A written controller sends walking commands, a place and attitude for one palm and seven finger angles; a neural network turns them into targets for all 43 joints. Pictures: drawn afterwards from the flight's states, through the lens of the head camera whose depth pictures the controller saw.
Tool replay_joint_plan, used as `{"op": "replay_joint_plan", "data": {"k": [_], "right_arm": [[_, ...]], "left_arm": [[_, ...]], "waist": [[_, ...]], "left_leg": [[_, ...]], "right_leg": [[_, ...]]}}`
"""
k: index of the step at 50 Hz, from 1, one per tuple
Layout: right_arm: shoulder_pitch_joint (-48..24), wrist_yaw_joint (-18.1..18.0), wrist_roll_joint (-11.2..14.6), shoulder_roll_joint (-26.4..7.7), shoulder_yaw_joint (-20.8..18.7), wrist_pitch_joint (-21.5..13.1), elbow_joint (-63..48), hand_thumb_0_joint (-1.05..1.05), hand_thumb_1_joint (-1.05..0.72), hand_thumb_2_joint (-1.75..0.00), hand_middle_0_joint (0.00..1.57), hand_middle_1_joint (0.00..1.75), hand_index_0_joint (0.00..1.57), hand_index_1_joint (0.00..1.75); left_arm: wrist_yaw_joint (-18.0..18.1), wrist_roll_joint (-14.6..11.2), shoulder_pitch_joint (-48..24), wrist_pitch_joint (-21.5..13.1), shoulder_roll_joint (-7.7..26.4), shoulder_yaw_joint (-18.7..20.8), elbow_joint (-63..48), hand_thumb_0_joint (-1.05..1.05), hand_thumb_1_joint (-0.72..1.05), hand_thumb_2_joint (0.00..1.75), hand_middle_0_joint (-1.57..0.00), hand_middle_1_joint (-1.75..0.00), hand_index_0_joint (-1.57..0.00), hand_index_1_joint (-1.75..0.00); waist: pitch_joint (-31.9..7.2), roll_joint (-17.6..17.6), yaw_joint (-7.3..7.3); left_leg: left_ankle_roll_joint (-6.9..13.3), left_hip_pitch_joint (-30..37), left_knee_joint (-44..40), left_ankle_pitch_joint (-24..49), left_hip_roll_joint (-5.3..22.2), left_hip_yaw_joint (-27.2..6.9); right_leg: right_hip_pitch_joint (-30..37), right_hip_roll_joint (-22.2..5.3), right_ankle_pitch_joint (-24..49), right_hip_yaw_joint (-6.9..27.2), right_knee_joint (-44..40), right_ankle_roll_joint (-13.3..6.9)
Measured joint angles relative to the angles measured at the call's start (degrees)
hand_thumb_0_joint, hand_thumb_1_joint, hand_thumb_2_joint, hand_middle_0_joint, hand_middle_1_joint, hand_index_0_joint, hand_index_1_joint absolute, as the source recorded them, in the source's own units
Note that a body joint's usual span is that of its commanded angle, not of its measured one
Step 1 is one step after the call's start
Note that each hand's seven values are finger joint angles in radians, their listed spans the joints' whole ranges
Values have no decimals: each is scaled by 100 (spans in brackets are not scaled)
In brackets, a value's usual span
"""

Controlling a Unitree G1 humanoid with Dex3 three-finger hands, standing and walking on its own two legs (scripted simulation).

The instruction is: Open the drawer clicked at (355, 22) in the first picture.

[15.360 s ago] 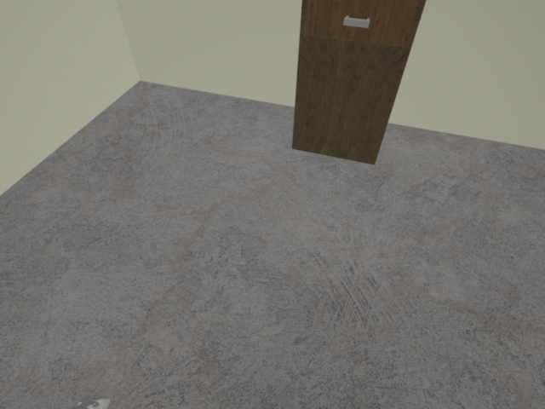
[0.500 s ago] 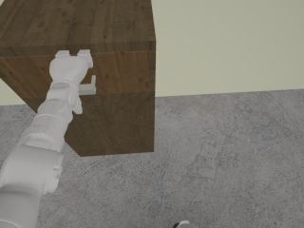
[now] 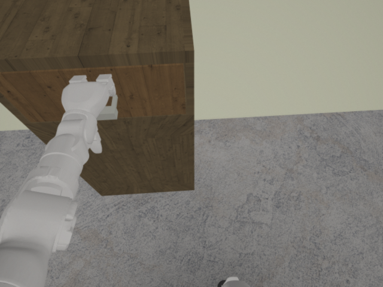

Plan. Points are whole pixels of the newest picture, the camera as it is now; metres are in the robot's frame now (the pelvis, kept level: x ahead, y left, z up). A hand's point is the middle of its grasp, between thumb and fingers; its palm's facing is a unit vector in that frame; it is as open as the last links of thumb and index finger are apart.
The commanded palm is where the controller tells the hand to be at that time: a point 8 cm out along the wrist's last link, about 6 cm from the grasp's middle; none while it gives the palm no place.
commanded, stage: lower the fingers behind the handle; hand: left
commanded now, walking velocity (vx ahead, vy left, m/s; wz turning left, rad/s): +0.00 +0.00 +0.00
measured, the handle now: (96, 106) +0.54 +0.22 +0.01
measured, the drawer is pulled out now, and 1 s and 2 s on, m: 0.00 0.00 0.00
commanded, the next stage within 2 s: lift the fingers back up to retry in 1.28 s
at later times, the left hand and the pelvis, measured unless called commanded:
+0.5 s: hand (98, 118) +0.49 +0.20 +0.02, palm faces -0.04 +0.00 -1.00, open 13.8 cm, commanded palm +0.47 +0.21 +0.06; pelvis -0.01 +0.01 -0.01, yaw +0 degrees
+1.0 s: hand (99, 119) +0.49 +0.20 +0.02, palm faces +0.00 +0.02 -1.00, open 13.8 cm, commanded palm +0.47 +0.21 +0.04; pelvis -0.03 +0.02 -0.03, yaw -1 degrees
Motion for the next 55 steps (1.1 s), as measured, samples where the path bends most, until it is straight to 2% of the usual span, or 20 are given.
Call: {"op": "replay_joint_plan", "data": {"k": [5,20,27,47,55], "right_arm": [[7,1,-43,-33,-29,-25,40,0,-90,-90,20,30,20,30],[65,81,-100,2,-3,-6,111,0,-90,-90,20,30,20,30],[77,118,-96,30,43,-13,137,0,-90,-90,20,30,20,30],[139,90,-64,-49,127,-65,-22,0,-90,-90,20,30,20,30],[158,54,-22,-36,180,-88,-49,0,-90,-90,20,30,20,30]], "left_arm": [[87,34,-12,-130,58,84,12,0,-49,30,-32,-120,-32,-120],[339,81,4,-113,36,200,141,0,-49,30,-32,-120,-32,-121],[477,120,-203,11,2,98,323,0,-49,30,-32,-120,-32,-124],[475,125,-673,238,128,4,510,0,-49,30,-32,-120,-29,-132],[350,76,-810,335,199,-42,560,0,-49,30,-32,-120,-27,-132]], "waist": [[-41,-24,-41],[-121,-23,-133],[-165,-28,-155],[-234,-59,-274],[-189,-41,-328]], "left_leg": [[-1,-166,135,-53,5,-21],[57,-545,498,-193,-2,25],[88,-757,677,-229,-26,23],[140,-1469,1309,-342,-35,45],[139,-1595,1410,-325,-32,32]], "right_leg": [[-147,1,-39,-14,104,1],[-505,-7,-100,51,368,56],[-695,-33,-113,61,503,84],[-1387,-44,-163,122,1053,117],[-1503,-41,-140,118,1139,113]]}}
